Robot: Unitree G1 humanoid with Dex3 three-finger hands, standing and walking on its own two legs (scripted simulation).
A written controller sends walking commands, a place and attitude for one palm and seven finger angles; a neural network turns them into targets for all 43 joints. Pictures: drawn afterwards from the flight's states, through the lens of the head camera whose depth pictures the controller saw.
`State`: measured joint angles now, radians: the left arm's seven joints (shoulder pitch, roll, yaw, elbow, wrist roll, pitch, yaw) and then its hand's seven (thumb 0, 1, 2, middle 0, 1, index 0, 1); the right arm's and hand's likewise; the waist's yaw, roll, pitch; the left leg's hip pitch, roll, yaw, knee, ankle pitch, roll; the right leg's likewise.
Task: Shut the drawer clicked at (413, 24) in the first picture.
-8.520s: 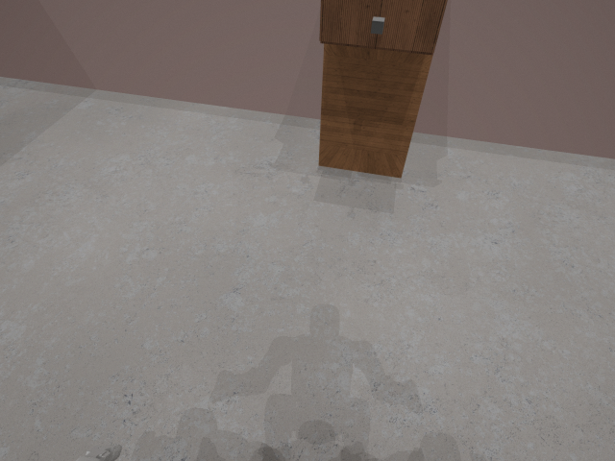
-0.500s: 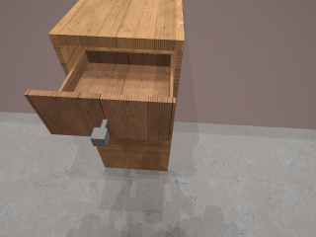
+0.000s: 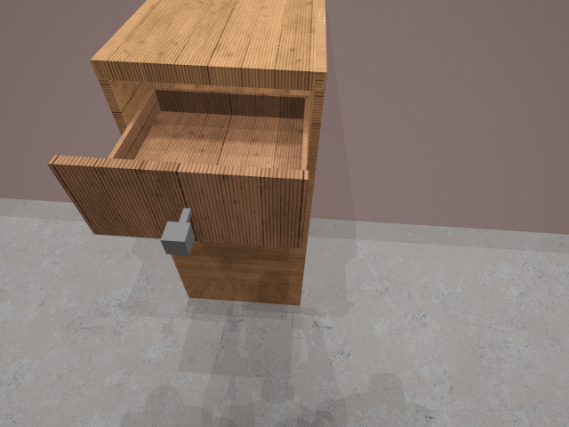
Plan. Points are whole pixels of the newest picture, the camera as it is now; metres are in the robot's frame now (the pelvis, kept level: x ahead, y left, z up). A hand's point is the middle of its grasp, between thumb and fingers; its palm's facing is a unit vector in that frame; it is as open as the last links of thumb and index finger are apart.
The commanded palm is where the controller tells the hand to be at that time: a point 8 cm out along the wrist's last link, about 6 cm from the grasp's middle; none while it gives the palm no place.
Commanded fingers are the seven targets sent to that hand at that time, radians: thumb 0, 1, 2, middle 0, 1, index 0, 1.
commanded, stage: come to a stop and stand still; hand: left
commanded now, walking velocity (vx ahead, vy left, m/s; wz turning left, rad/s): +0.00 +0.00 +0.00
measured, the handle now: (181, 228) +0.39 +0.19 +0.04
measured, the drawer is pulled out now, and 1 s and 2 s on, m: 0.24 0.24 0.24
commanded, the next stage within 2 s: look again from close up in 1.22 s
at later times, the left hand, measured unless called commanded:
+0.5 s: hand out of the picture +0.01 +0.20 -0.18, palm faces +0.03 -0.98 -0.20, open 7.4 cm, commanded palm none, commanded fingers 0.00 0.90 0.90 -0.20 -0.30 -0.20 -0.30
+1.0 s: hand out of the picture -0.05 +0.22 -0.18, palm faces +0.01 -0.99 -0.16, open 7.4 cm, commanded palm none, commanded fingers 0.00 0.90 0.90 -0.20 -0.30 -0.20 -0.30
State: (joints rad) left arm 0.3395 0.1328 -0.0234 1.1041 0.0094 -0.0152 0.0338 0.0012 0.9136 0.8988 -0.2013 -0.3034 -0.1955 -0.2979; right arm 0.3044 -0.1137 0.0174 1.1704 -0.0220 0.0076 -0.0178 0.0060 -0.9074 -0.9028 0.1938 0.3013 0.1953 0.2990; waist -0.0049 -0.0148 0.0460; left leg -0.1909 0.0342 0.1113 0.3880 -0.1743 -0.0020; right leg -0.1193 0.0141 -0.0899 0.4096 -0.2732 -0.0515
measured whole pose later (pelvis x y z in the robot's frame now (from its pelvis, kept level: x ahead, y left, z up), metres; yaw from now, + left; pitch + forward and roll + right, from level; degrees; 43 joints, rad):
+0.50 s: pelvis -0.01 +0.03 -0.01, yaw +0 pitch -3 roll +0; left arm 0.29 0.17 -0.01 1.03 0.02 -0.01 0.04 0.00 0.91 0.90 -0.20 -0.30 -0.20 -0.30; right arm 0.20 -0.17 -0.01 1.06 -0.02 0.00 -0.02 0.01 -0.92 -0.90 0.19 0.30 0.20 0.30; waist 0.01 -0.01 0.03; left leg -0.24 0.01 0.12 0.51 -0.23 0.04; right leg -0.15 -0.02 -0.09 0.51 -0.31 -0.01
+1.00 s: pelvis -0.02 +0.06 +0.00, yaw +0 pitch -2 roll +0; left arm 0.35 0.14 -0.01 1.10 0.02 0.00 0.04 0.00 0.91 0.90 -0.20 -0.30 -0.20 -0.30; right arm 0.27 -0.13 0.00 1.15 -0.01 0.00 -0.01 0.01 -0.91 -0.90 0.19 0.30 0.20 0.30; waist 0.00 -0.02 0.06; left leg -0.22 -0.03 0.15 0.41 -0.17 0.09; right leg -0.16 -0.06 -0.06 0.44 -0.25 0.03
